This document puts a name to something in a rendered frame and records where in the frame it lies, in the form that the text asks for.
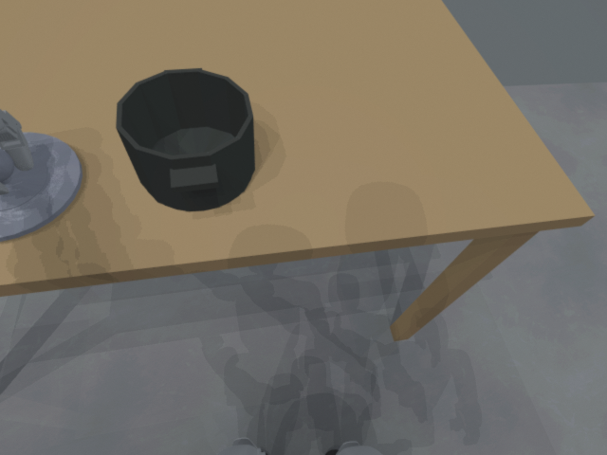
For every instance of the pot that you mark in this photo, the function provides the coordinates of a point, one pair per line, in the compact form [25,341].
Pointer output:
[190,137]

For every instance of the lid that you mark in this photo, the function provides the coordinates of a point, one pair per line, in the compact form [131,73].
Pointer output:
[37,196]

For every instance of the left robot hand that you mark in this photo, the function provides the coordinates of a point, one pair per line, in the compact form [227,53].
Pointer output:
[13,141]

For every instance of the table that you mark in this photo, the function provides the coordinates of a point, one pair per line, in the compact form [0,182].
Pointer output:
[377,125]

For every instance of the left robot shin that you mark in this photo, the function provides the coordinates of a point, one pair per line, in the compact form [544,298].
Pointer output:
[243,441]

